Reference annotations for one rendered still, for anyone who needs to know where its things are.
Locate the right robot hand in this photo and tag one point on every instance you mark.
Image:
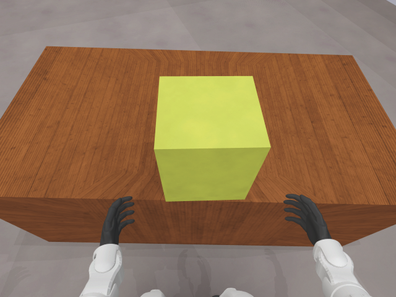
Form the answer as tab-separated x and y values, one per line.
311	219

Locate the carton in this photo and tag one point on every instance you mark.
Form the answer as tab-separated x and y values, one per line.
210	137

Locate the robot left forearm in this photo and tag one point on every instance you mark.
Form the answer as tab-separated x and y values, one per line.
106	272

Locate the pedestal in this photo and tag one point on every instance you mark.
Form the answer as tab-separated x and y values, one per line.
80	132

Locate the left robot hand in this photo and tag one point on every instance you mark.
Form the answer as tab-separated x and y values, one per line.
112	226

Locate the robot right shin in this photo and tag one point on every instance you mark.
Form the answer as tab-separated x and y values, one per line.
228	289

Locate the robot right forearm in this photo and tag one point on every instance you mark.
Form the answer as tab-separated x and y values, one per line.
335	269

